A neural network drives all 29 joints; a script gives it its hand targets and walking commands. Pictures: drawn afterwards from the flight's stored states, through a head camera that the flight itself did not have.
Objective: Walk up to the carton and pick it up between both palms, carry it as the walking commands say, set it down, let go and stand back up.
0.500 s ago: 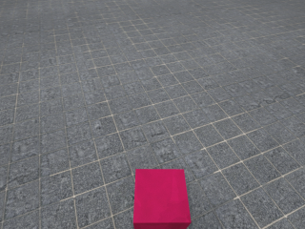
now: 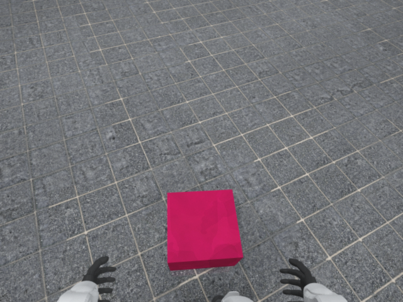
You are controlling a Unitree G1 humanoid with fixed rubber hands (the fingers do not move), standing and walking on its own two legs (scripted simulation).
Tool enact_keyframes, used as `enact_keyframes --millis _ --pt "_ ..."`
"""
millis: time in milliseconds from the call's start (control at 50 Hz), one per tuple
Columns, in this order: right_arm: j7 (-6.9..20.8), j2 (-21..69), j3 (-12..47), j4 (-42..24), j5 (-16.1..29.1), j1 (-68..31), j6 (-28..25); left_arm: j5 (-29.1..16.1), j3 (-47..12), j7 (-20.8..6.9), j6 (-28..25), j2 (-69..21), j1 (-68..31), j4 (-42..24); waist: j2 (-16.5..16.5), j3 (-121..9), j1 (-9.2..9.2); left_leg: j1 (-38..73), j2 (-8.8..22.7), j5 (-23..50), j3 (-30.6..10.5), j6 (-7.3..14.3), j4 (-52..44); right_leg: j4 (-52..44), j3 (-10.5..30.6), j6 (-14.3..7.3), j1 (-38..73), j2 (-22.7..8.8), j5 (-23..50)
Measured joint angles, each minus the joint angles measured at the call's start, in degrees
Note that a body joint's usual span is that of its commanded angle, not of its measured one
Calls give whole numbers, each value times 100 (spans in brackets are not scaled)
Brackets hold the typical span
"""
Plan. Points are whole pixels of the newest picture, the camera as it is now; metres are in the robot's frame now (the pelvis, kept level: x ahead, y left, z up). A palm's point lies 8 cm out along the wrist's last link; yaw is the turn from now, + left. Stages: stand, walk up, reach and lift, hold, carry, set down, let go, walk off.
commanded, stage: reach and lift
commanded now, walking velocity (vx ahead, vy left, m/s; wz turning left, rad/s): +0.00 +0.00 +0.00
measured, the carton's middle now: (201, 229) +0.44 -0.05 -0.64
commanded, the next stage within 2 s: none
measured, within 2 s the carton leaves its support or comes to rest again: neither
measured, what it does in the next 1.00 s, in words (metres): lowers itself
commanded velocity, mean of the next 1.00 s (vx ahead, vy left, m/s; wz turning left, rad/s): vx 0.00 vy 0.00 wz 0.00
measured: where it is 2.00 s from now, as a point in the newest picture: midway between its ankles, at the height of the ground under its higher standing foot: outside the picture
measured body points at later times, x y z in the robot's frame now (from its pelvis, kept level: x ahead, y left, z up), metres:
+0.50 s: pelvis -0.08 -0.06 -0.05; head +0.08 -0.07 +0.37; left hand +0.24 +0.18 -0.15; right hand +0.24 -0.28 -0.16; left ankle -0.05 +0.06 -0.71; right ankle +0.05 -0.13 -0.71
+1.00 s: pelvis -0.10 -0.07 -0.10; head +0.18 -0.07 +0.25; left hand +0.40 +0.18 -0.19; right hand +0.40 -0.28 -0.20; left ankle -0.05 +0.06 -0.71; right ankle +0.05 -0.13 -0.71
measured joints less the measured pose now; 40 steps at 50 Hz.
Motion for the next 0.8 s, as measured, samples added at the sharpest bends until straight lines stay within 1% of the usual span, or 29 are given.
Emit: enact_keyframes --millis 60,100,140,180,220,260,320,360,400,460,520,580,680,740,800 --pt "16 197 -129 -29 -204 546 -398 188 121 -89 -442 -122 509 -82 -90 -21 29 -216 9 79 -33 -32 -55 -18 35 -29 -229 28 76" --pt "59 298 -233 -201 -268 837 -796 168 210 -137 -824 -169 703 -280 -108 8 23 -596 -20 101 -121 -85 159 223 145 -13 -600 44 81" --pt "111 339 -333 -452 -285 951 -1132 99 290 -187 -1131 -189 674 -532 -105 70 43 -1038 -84 67 -222 -120 451 563 248 26 -1038 36 43" --pt "141 316 -441 -673 -266 812 -1268 53 343 -211 -1240 -165 449 -746 -105 135 78 -1450 -163 -50 -285 -64 769 874 273 37 -1417 -9 -117" --pt "168 235 -553 -769 -254 351 -1175 -23 349 -212 -1115 -81 72 -884 -122 288 104 -1795 -197 -108 -270 -61 1141 1219 274 36 -1749 -45 -222" --pt "209 91 -689 -846 -234 -225 -942 -88 314 -210 -843 -21 -308 -1042 -75 524 101 -1965 -181 -142 -255 -91 1432 1482 266 -2 -1919 -36 -207" --pt "275 -199 -848 -948 -107 -924 -548 -159 244 -210 -424 -29 -807 -1254 28 757 124 -2044 -144 -192 -218 -120 1722 1742 277 -45 -2010 -3 -213" --pt "290 -354 -874 -939 -44 -1251 -315 -172 277 -217 -217 -79 -1089 -1279 41 828 139 -1994 -133 -199 -170 -134 1792 1853 317 -66 -1998 11 -220" --pt "280 -445 -807 -842 14 -1499 -143 -155 391 -234 -95 -129 -1358 -1161 -4 857 153 -1900 -126 -181 -115 -163 1780 1915 370 -87 -1957 22 -222" --pt "205 -439 -643 -563 89 -1831 -10 -41 689 -304 -66 -147 -1804 -742 -106 895 196 -1771 -95 -134 -73 -244 1726 1946 412 -101 -1888 56 -217" --pt "43 -289 -566 -270 81 -2180 -12 78 1001 -442 -186 2 -2308 -206 -181 940 249 -1823 -35 -118 -115 -337 1800 2016 360 -112 -1944 105 -234" --pt "-159 -103 -629 -43 -9 -2666 -68 131 1158 -635 -351 356 -2907 360 -244 1084 236 -2054 5 -153 -217 -423 2055 2209 240 -155 -2139 123 -256" --pt "-445 -41 -843 135 0 -3562 -108 53 1124 -923 -553 910 -3899 918 -288 1501 179 -2562 17 -208 -402 -530 2532 2554 27 -271 -2560 100 -259" --pt "-531 -162 -980 244 78 -4053 -153 -77 978 -956 -631 1052 -4411 999 -266 1672 167 -2877 -1 -200 -460 -566 2704 2671 -43 -344 -2836 70 -211" --pt "-545 -345 -1011 377 197 -4494 -230 -216 859 -914 -721 1079 -4858 1071 -242 1735 152 -3149 -31 -170 -450 -560 2758 2725 -37 -365 -3103 37 -177"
